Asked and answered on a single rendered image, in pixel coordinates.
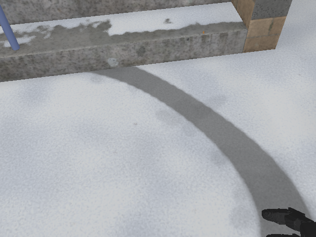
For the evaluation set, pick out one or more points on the robot right hand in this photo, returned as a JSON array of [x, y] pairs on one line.
[[293, 219]]

